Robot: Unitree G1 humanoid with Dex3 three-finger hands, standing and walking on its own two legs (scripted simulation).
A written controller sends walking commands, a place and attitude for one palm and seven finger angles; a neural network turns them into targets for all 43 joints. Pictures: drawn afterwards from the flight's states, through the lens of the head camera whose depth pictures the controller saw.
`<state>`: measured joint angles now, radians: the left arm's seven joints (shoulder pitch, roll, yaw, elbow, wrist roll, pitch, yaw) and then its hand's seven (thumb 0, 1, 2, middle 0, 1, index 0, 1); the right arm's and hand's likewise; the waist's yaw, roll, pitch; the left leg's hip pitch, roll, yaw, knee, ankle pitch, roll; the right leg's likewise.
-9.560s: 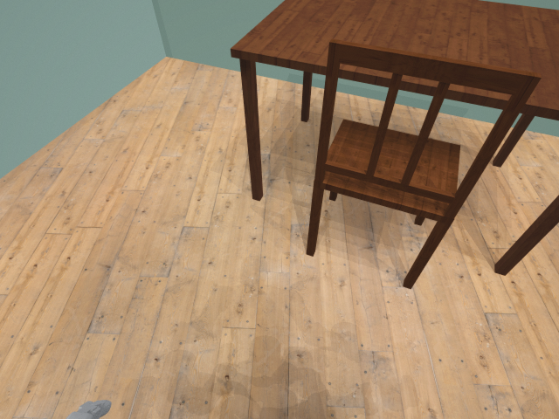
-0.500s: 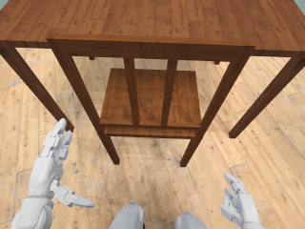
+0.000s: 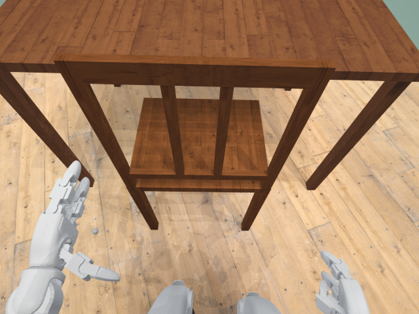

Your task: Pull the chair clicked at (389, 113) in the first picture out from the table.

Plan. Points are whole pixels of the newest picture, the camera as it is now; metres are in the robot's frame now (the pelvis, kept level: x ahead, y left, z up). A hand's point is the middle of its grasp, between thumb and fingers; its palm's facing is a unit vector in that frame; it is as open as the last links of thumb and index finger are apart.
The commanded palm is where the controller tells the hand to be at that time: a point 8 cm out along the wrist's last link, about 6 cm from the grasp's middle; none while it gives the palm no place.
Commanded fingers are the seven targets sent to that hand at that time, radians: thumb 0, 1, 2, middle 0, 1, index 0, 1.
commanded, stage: raise the hand toward the chair's back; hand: left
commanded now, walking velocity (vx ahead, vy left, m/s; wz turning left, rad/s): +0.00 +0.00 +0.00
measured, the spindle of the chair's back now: (175, 137) +0.48 +0.11 +0.00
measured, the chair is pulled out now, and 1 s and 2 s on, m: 0.00 0.00 0.00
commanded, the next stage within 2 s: aim the fingers beside a spindle in 0.14 s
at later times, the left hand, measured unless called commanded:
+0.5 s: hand (114, 228) +0.26 +0.18 +0.03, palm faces +0.01 -1.00 -0.05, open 17.0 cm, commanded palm +0.24 +0.23 +0.03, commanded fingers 0.00 -0.50 0.30 -0.06 -0.08 -0.06 -0.08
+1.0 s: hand (146, 216) +0.29 +0.14 +0.01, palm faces +0.00 -1.00 -0.04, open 16.9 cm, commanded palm +0.26 +0.18 +0.01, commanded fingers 0.00 -0.50 0.30 -0.06 -0.08 -0.06 -0.08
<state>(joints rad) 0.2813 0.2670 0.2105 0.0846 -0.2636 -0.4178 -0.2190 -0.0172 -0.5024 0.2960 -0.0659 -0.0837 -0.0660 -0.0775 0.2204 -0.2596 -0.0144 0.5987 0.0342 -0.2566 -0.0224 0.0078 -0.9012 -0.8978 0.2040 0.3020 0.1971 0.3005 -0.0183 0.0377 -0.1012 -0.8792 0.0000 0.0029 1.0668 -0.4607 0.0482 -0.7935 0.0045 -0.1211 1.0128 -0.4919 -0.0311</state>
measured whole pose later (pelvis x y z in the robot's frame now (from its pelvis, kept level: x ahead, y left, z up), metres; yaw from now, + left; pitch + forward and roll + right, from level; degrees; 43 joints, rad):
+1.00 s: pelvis -0.01 -0.01 -0.02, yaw +0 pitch +19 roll -2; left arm 0.09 0.17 0.04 0.17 -0.15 -0.43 -0.06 -0.02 -0.50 0.30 -0.07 -0.08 -0.07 -0.08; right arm 0.19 -0.25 0.00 0.56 0.01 -0.20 0.02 0.01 -0.90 -0.90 0.20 0.30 0.20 0.30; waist -0.01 0.05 -0.12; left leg -1.01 0.00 0.01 1.18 -0.49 0.04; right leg -0.94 0.00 -0.11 1.15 -0.54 -0.04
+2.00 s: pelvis -0.01 -0.02 -0.04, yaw +0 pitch +22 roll -1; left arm -0.14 0.10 -0.02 0.38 -0.09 -0.48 0.07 -0.02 -0.50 0.30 -0.06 -0.08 -0.06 -0.08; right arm 0.20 -0.26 -0.02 0.57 0.00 -0.08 0.05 0.01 -0.90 -0.90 0.20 0.30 0.20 0.30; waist -0.02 0.05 -0.13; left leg -1.12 0.01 0.02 1.25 -0.51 0.02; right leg -1.07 0.00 -0.11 1.25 -0.57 -0.07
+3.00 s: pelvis -0.03 -0.02 -0.05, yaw +0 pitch +22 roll -1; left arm -0.37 0.11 0.02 0.61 -0.04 -0.55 0.12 -0.02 -0.50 0.30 -0.07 -0.08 -0.12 -0.12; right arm 0.21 -0.26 -0.02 0.63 -0.01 -0.06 0.04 0.00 -0.90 -0.90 0.20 0.30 0.20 0.30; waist -0.04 0.05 -0.12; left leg -1.17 0.00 0.01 1.27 -0.50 0.03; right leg -1.10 0.00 -0.12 1.27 -0.55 -0.06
